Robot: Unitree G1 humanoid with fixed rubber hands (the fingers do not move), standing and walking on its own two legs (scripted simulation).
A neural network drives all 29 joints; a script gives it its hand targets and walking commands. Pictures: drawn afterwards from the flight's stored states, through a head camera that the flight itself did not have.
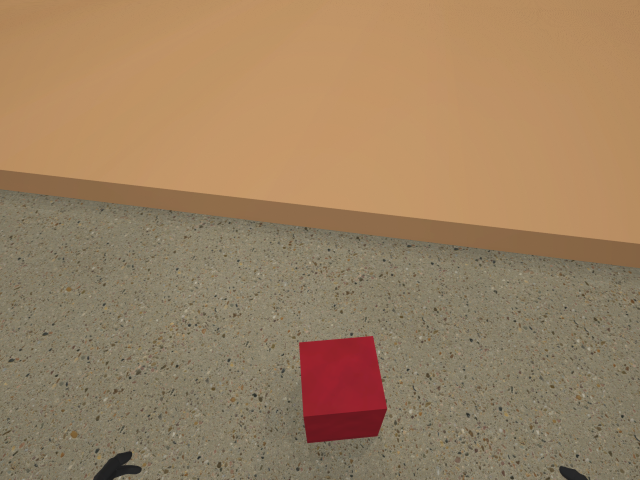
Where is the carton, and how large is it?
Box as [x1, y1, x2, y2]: [299, 336, 386, 442]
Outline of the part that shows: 372,336 299,342 303,416 307,442 377,435 386,410 386,405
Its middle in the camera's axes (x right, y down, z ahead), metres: +0.06 +0.43 +1.12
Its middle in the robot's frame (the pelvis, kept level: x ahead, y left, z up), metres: +0.47 -0.01 -0.66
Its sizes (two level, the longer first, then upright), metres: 0.210 0.200 0.250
